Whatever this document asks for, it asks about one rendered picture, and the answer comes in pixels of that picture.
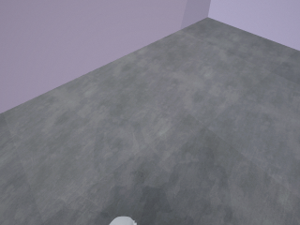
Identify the left robot thigh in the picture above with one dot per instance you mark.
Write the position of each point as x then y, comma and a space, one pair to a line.
123, 221

